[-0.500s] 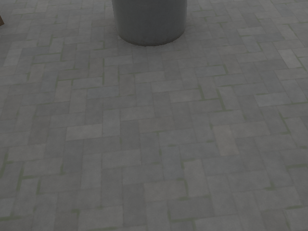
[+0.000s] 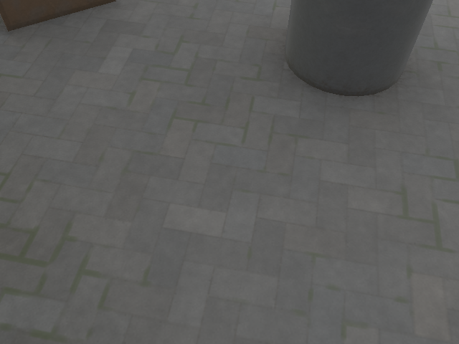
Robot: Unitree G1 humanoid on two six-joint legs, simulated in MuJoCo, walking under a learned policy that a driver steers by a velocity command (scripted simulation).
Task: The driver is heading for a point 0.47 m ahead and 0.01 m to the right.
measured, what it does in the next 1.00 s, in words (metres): walks ahead, turning left: right foot, then left foot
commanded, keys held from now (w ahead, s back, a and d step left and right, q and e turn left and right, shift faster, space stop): w+q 0.30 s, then w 0.10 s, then no key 0.60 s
